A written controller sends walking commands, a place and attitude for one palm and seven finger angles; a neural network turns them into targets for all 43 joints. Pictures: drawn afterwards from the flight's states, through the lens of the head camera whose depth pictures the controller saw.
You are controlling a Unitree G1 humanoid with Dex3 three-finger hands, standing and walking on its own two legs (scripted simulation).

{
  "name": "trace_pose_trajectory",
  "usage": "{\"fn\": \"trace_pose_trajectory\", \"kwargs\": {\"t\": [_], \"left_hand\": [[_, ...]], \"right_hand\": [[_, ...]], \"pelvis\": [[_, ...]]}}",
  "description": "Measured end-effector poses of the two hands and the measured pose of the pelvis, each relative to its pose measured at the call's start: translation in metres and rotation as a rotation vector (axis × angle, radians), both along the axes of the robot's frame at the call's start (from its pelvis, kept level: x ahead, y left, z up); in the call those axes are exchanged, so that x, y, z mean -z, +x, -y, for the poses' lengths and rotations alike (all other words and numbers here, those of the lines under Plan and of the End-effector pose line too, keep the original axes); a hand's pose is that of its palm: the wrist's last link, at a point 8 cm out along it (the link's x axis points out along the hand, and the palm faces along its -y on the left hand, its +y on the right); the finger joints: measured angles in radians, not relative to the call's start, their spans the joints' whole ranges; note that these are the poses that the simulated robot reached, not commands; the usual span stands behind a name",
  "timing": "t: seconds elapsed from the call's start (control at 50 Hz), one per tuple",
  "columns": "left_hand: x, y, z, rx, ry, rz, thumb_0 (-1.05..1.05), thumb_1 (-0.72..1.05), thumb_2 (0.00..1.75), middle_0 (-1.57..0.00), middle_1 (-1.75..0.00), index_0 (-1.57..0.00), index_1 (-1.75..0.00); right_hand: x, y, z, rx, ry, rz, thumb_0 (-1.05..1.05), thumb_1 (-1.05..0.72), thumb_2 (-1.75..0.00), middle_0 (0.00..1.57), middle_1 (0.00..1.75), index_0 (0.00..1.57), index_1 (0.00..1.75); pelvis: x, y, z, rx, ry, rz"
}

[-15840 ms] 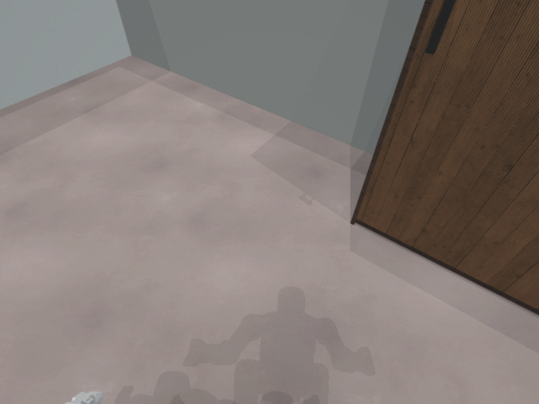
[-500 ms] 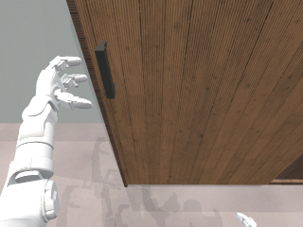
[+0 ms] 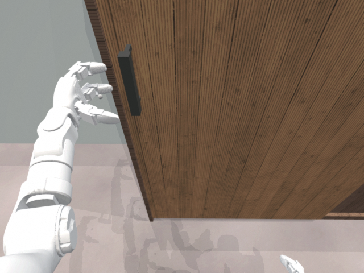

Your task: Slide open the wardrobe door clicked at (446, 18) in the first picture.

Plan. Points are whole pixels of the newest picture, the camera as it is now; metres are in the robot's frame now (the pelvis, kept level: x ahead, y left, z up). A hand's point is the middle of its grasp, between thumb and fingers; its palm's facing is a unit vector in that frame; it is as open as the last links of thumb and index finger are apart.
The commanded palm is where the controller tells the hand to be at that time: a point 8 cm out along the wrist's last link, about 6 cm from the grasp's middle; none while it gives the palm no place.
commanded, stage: feel for the door with the fingertips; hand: left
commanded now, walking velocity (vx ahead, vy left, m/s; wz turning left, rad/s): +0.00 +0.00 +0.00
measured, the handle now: (132, 81) +0.50 +0.13 +0.18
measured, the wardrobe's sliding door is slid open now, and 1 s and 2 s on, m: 0.00 0.00 0.00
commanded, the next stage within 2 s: slide the fingers in behind the handle in 0.96 s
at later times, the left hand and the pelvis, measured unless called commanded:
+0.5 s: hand (123, 94) +0.44 +0.14 +0.18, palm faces +0.04 -1.00 +0.01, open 14.0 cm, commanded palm +0.41 +0.20 +0.18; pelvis +0.01 -0.01 +0.00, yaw +0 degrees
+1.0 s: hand (117, 89) +0.45 +0.16 +0.19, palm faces +0.04 -1.00 +0.00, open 13.9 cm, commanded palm +0.43 +0.21 +0.18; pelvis +0.00 -0.01 +0.00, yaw +0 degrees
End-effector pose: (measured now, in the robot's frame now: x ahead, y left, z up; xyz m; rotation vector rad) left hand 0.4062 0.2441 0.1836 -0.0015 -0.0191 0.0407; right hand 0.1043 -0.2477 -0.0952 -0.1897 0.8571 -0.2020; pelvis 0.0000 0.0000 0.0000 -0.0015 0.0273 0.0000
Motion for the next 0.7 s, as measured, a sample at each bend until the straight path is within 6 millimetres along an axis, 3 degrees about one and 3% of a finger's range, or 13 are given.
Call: {"fn": "trace_pose_trajectory", "kwargs": {"t": [0.16, 0.4, 0.54, 0.7], "left_hand": [[-0.001, 0.004, 0.016, 0.022, -0.001, 0.006, -0.01, -0.50, 0.30, -0.30, -1.20, -0.30, -1.20], [0.002, 0.007, 0.047, 0.017, -0.004, -0.012, -0.01, -0.50, 0.30, -0.30, -1.20, -0.30, -1.20], [-0.001, 0.013, 0.045, -0.009, -0.001, -0.020, -0.01, -0.50, 0.30, -0.30, -1.20, -0.31, -1.20], [-0.005, 0.014, 0.037, -0.005, 0.004, -0.011, -0.01, -0.50, 0.30, -0.30, -1.20, -0.30, -1.20]], "right_hand": [[0.004, -0.006, 0.002, 0.005, -0.002, -0.033, 0.01, -0.90, -0.90, 0.21, 0.30, 0.20, 0.30], [0.000, 0.016, 0.000, -0.007, 0.022, 0.020, 0.01, -0.90, -0.90, 0.21, 0.30, 0.20, 0.30], [-0.001, 0.021, 0.003, -0.011, 0.018, 0.027, 0.01, -0.90, -0.90, 0.21, 0.30, 0.20, 0.30], [0.002, 0.010, 0.013, 0.002, 0.008, -0.010, 0.01, -0.90, -0.90, 0.21, 0.30, 0.20, 0.30]], "pelvis": [[0.000, 0.003, -0.001, -0.005, -0.001, 0.000], [-0.001, 0.006, 0.005, 0.001, 0.003, 0.007], [-0.001, 0.005, 0.010, 0.000, 0.004, 0.005], [0.000, 0.006, 0.013, -0.005, 0.003, -0.001]]}}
